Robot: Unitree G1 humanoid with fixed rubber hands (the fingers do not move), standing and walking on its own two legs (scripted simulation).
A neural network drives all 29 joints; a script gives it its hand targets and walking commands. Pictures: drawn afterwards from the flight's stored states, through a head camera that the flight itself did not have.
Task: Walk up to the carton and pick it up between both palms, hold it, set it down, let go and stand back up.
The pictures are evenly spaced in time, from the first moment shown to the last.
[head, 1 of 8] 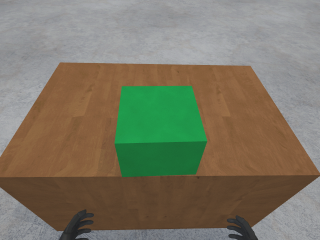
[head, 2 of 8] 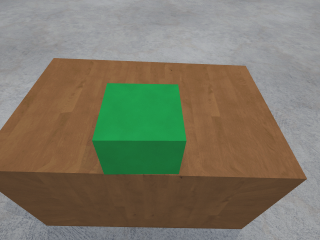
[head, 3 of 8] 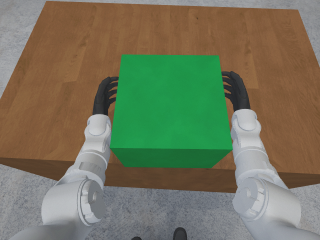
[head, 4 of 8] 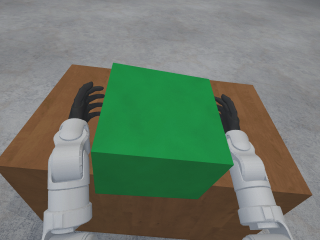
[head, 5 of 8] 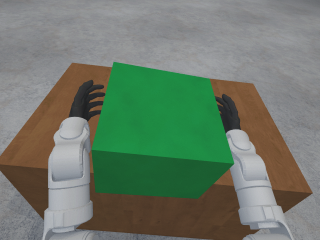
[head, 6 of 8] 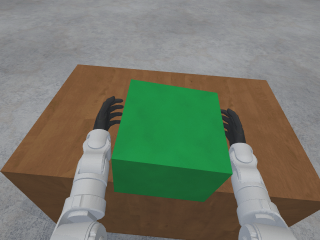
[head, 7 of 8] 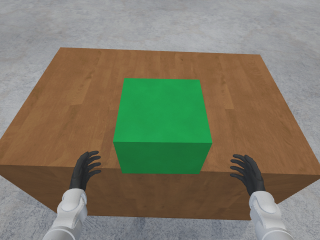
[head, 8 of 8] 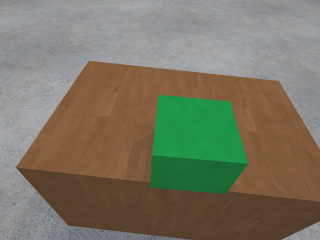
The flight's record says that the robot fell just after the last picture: no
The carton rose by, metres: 0.18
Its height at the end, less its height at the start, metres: +0.00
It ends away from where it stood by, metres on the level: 0.03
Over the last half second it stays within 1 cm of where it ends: yes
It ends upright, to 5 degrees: yes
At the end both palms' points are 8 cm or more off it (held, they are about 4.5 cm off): yes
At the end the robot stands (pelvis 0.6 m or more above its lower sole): yes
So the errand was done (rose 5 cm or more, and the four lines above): yes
